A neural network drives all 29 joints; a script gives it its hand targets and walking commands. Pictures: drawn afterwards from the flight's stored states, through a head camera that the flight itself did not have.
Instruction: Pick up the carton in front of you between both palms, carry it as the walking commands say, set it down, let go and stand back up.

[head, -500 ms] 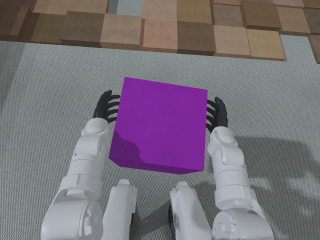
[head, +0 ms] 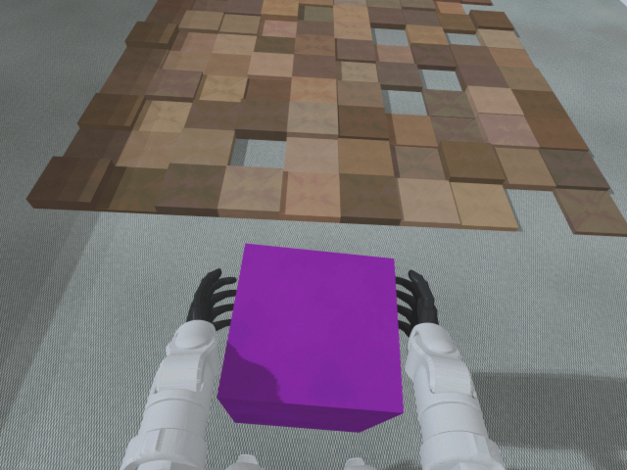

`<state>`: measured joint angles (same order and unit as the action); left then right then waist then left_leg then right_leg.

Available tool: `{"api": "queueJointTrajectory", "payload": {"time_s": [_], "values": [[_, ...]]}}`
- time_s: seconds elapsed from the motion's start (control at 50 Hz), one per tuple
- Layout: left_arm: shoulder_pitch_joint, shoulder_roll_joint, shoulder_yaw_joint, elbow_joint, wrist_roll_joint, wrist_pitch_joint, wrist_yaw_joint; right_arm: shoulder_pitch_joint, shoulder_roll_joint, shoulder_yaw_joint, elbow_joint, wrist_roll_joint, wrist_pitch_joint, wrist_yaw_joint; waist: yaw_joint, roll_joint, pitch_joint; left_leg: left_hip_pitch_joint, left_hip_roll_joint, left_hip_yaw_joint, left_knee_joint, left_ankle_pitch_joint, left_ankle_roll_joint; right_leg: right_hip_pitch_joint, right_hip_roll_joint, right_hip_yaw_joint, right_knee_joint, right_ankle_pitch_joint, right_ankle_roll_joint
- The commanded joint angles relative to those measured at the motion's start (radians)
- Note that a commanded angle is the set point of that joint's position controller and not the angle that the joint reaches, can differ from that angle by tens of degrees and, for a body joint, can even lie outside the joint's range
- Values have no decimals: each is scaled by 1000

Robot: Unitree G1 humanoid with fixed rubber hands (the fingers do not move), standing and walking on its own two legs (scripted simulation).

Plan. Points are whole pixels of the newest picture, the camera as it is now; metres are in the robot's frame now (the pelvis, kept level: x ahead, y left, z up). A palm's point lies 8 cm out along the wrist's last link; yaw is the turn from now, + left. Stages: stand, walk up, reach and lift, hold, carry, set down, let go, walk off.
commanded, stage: reach and lift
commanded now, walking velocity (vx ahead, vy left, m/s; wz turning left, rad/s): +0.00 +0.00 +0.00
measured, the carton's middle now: (307, 347) +0.33 +0.00 -0.11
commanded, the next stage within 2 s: hold in 1.38 s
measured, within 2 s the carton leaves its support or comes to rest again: neither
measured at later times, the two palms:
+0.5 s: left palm (179, 309) +0.30 +0.15 +0.09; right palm (455, 303) +0.31 -0.15 +0.09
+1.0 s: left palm (177, 298) +0.31 +0.15 +0.09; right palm (455, 293) +0.32 -0.15 +0.10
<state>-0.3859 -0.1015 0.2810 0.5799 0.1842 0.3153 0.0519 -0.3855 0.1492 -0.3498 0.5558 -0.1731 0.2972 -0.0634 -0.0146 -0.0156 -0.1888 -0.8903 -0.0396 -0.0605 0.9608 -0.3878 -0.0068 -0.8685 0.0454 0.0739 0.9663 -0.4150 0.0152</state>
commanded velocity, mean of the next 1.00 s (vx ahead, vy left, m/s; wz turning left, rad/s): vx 0.00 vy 0.00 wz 0.00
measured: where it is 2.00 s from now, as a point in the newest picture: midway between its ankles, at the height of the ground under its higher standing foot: outside the picture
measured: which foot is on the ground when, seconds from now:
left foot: down 0.00-1.00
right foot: down 0.00-1.00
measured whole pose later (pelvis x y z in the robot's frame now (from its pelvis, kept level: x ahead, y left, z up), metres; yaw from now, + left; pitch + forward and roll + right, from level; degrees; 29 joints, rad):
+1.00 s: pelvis +0.01 +0.00 +0.07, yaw +0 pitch -4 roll +0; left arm -0.30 -0.16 0.27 0.35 0.31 0.65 0.00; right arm -0.34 0.17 -0.31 0.38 -0.31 0.62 0.00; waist 0.00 -0.01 0.01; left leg -0.14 -0.02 -0.07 0.41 -0.19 -0.01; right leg -0.12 0.02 0.09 0.42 -0.22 0.00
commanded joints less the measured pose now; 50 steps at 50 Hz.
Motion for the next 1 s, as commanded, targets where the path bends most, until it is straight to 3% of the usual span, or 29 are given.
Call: {"api": "queueJointTrajectory", "payload": {"time_s": [0.0,0.24,0.38,0.46,0.66,0.98], "values": [[-505,-1024,-584,-48,-138,0,-239,-436,1014,616,54,109,37,254,7,26,-433,440,-75,-30,-191,312,10,298,76,13,-199,304,-12],[-399,-1022,-631,-194,-163,167,-271,-323,1021,660,-69,127,198,290,12,12,-212,729,-49,-31,-449,401,7,609,45,20,-467,403,-11],[-396,-986,-542,-194,-127,261,-286,-319,986,577,-56,90,288,307,18,6,-8,773,-44,-19,-561,263,14,664,33,14,-576,283,-17],[-465,-977,-477,-153,-95,266,-303,-386,984,509,-15,59,290,319,19,4,40,762,-41,-7,-571,174,19,649,24,7,-589,190,-23],[-566,-1006,-508,-188,-104,255,-315,-486,1015,539,-52,70,279,327,16,8,-67,805,-41,-1,-564,196,17,696,28,0,-583,208,-19],[-434,-989,-541,-278,-123,295,-297,-362,973,565,-141,87,316,321,18,19,-76,890,-44,-10,-603,376,4,767,43,2,-616,379,-11]]}}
